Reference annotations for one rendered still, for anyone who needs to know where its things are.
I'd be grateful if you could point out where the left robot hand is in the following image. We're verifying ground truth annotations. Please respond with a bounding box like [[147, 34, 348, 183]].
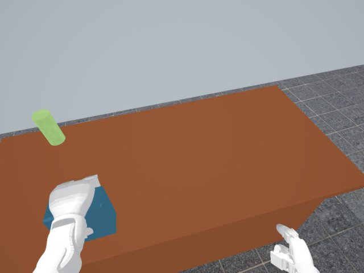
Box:
[[49, 174, 101, 238]]

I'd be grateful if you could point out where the right robot hand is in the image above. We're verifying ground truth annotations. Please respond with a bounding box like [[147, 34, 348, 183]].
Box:
[[270, 224, 314, 273]]

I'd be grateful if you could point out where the table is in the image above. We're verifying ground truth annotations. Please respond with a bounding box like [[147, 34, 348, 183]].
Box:
[[0, 85, 364, 273]]

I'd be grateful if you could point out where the sponge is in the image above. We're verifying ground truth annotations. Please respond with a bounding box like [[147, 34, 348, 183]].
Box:
[[43, 186, 117, 242]]

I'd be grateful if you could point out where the robot left forearm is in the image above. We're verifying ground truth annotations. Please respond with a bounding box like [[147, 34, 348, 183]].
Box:
[[33, 214, 86, 273]]

